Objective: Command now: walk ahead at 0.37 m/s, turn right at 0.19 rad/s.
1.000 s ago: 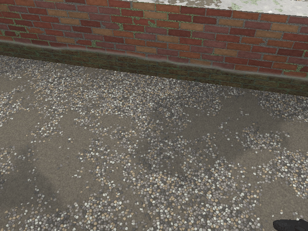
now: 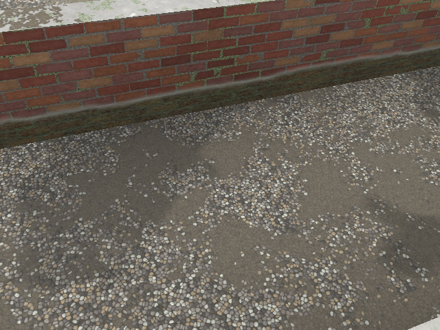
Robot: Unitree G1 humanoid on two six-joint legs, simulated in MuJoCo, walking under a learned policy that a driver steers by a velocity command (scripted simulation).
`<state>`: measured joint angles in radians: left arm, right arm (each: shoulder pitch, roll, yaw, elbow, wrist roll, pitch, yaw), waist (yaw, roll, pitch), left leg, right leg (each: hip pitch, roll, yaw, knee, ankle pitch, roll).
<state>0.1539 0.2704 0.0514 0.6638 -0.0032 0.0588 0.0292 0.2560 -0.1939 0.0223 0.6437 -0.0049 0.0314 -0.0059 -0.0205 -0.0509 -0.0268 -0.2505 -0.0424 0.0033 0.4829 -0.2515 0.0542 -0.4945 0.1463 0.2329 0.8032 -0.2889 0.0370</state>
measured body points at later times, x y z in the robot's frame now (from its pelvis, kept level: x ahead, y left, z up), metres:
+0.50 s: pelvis +0.05 -0.03 -0.02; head +0.04 -0.02 +0.43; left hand +0.23 +0.20 -0.11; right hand +0.20 -0.26 -0.11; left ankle +0.00 +0.08 -0.74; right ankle +0.04 -0.13 -0.74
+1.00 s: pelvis +0.06 -0.03 -0.02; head +0.05 -0.03 +0.43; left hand +0.25 +0.19 -0.11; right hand +0.22 -0.24 -0.12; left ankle +0.00 +0.08 -0.74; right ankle +0.04 -0.13 -0.74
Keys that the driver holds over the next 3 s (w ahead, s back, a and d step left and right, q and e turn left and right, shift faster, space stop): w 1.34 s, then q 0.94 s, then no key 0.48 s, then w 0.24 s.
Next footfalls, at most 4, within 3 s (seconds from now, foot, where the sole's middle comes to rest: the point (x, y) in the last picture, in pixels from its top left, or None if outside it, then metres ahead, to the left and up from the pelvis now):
0.18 right None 0.08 -0.13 -0.78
2.26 left None -0.03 0.05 -0.78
2.70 right None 0.03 -0.13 -0.78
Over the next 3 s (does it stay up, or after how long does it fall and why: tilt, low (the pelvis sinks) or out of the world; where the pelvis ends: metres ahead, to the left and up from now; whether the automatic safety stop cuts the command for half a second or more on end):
stays up -0.03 -0.05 -0.01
